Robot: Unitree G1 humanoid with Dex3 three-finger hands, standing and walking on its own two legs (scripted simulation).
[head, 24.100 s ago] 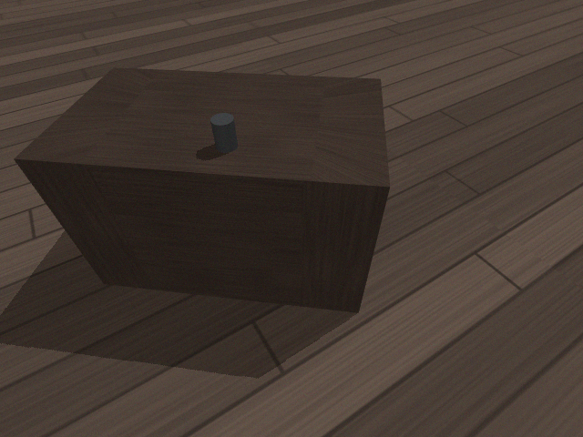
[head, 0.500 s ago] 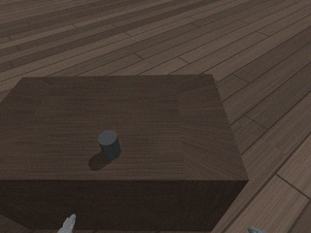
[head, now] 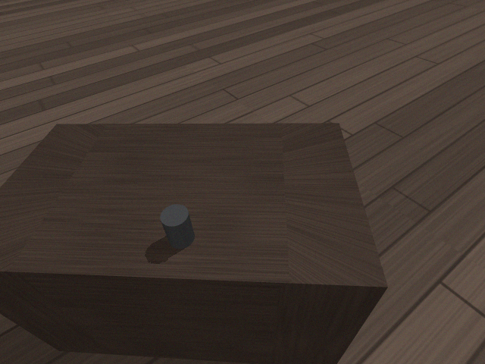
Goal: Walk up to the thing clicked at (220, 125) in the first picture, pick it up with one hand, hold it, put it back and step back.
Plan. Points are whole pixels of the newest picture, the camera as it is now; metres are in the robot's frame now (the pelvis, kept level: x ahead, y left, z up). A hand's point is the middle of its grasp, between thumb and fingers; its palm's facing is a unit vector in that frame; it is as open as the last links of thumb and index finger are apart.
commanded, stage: home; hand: left
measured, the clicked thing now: (178, 226) +0.45 +0.19 -0.08
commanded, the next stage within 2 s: stand in 1.28 s
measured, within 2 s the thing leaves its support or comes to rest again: neither
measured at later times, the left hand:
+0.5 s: hand out of the picture +0.07 +0.25 -0.15, palm faces -0.02 -0.93 -0.36, open 17.6 cm
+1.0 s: hand out of the picture +0.09 +0.25 -0.15, palm faces -0.02 -0.93 -0.36, open 17.7 cm
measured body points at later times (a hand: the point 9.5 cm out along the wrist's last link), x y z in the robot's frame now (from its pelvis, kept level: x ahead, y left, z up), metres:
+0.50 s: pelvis +0.00 -0.01 +0.00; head +0.00 -0.01 +0.45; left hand +0.07 +0.30 -0.13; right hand +0.06 -0.31 -0.14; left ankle -0.01 +0.14 -0.74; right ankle +0.03 -0.12 -0.74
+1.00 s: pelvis +0.01 -0.01 +0.00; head +0.02 -0.02 +0.45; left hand +0.09 +0.30 -0.12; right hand +0.08 -0.31 -0.14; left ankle -0.01 +0.14 -0.74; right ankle +0.03 -0.12 -0.74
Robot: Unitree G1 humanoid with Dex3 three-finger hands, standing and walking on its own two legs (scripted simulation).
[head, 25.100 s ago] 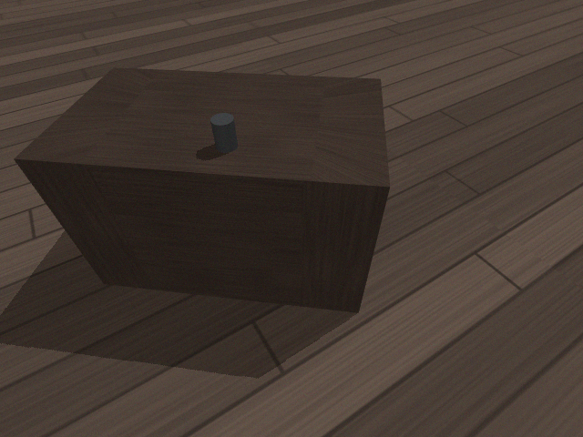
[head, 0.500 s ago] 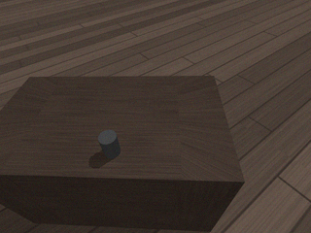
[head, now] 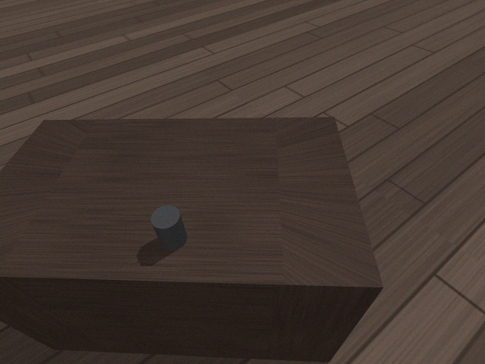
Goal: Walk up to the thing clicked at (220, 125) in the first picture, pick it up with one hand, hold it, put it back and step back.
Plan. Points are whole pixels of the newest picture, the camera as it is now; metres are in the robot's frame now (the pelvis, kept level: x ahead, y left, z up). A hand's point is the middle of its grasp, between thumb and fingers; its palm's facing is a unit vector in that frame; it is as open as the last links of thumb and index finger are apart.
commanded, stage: home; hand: left
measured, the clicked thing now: (170, 228) +0.44 +0.20 -0.09
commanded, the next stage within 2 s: stand in 0.28 s
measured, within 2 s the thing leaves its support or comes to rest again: neither
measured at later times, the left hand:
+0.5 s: hand out of the picture +0.07 +0.25 -0.15, palm faces -0.01 -0.93 -0.36, open 17.0 cm
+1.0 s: hand out of the picture +0.07 +0.26 -0.15, palm faces -0.02 -0.94 -0.35, open 7.7 cm
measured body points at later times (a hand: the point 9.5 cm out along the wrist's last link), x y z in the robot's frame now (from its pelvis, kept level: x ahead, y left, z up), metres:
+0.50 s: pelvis +0.00 +0.00 +0.00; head -0.01 -0.01 +0.45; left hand +0.07 +0.30 -0.13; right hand +0.06 -0.30 -0.14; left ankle -0.02 +0.15 -0.75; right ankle +0.01 -0.11 -0.75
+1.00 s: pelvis +0.00 +0.00 +0.00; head +0.00 -0.01 +0.45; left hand +0.07 +0.30 -0.13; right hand +0.06 -0.30 -0.14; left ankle -0.02 +0.15 -0.75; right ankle +0.01 -0.11 -0.75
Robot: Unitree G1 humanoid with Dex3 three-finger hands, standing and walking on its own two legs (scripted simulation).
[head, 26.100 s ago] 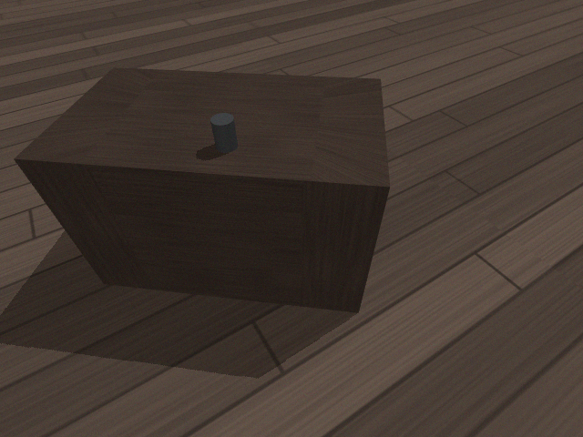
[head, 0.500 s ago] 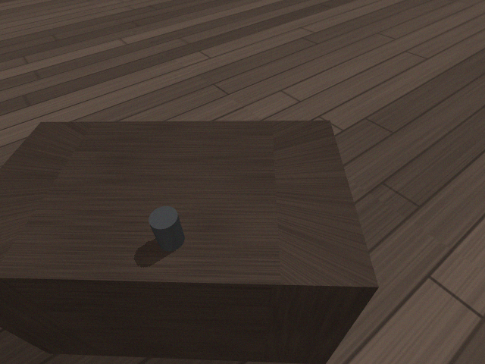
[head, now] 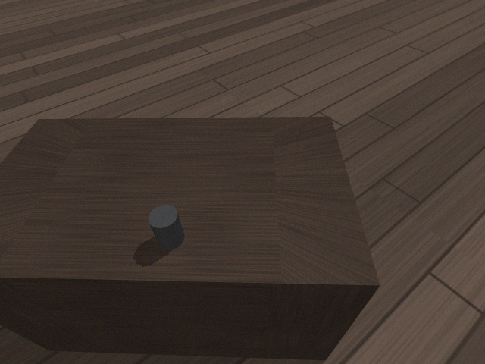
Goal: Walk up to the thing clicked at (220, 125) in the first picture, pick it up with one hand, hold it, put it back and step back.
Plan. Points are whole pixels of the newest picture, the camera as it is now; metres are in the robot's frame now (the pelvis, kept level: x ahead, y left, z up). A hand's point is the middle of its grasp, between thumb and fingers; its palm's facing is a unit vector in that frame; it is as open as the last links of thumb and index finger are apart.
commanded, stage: stand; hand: left
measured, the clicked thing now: (167, 227) +0.44 +0.20 -0.09
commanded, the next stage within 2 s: step back in 1.90 s
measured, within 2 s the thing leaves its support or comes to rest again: neither
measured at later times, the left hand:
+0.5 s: hand out of the picture +0.09 +0.25 -0.15, palm faces -0.02 -0.94 -0.35, open 7.4 cm
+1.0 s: hand out of the picture +0.08 +0.26 -0.15, palm faces -0.01 -0.94 -0.35, open 7.4 cm
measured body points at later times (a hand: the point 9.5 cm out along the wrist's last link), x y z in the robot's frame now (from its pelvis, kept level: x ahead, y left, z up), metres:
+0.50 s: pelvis +0.01 +0.00 +0.00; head +0.02 -0.01 +0.45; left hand +0.09 +0.30 -0.13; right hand +0.08 -0.30 -0.14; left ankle -0.02 +0.15 -0.75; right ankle +0.02 -0.11 -0.75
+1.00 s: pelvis +0.01 +0.00 +0.00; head +0.02 +0.00 +0.45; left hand +0.09 +0.30 -0.13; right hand +0.09 -0.30 -0.14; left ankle -0.02 +0.15 -0.75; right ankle +0.02 -0.11 -0.75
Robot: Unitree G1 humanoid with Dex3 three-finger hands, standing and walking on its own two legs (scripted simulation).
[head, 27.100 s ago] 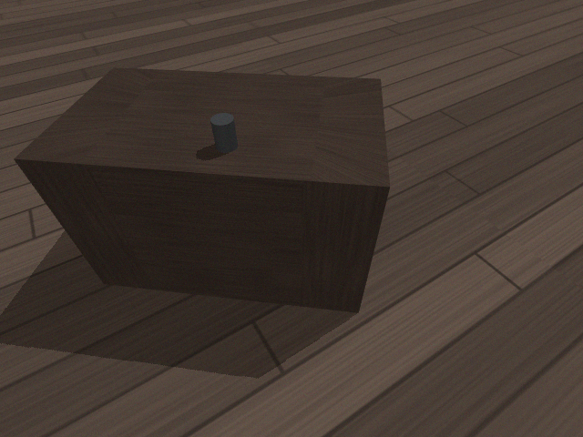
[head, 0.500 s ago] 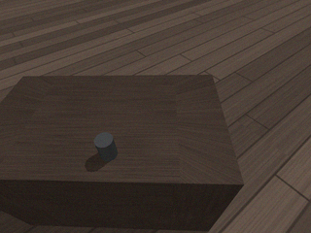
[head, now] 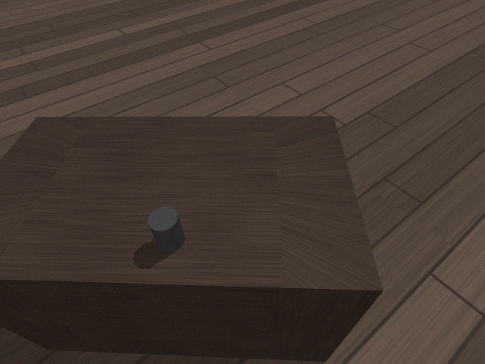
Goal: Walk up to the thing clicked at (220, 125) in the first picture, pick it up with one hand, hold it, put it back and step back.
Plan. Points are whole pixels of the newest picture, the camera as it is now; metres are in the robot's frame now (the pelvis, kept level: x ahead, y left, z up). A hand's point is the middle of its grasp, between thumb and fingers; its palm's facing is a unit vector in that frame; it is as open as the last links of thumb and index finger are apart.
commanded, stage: stand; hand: left
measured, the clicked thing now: (167, 230) +0.43 +0.20 -0.09
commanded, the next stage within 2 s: step back in 0.90 s
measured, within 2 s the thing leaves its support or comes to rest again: neither
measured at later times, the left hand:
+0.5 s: hand out of the picture +0.07 +0.26 -0.15, palm faces -0.01 -0.94 -0.35, open 7.4 cm
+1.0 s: hand out of the picture +0.07 +0.27 -0.16, palm faces +0.02 -0.93 -0.36, open 7.4 cm
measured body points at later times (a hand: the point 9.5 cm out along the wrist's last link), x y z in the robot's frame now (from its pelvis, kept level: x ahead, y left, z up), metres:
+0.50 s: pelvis +0.00 +0.00 +0.00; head +0.00 +0.00 +0.45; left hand +0.07 +0.30 -0.13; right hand +0.07 -0.30 -0.14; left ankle -0.03 +0.15 -0.75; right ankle +0.00 -0.12 -0.75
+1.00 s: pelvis -0.02 +0.00 -0.01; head +0.01 +0.00 +0.44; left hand +0.07 +0.31 -0.13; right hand +0.07 -0.30 -0.14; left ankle -0.03 +0.14 -0.74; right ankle +0.00 -0.12 -0.75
